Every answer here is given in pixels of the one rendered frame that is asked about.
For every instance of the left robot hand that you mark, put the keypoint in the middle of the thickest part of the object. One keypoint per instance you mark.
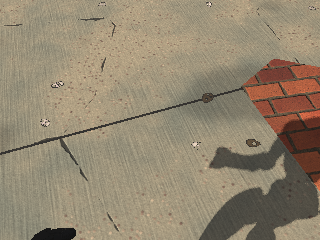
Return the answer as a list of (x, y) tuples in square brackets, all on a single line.
[(56, 234)]

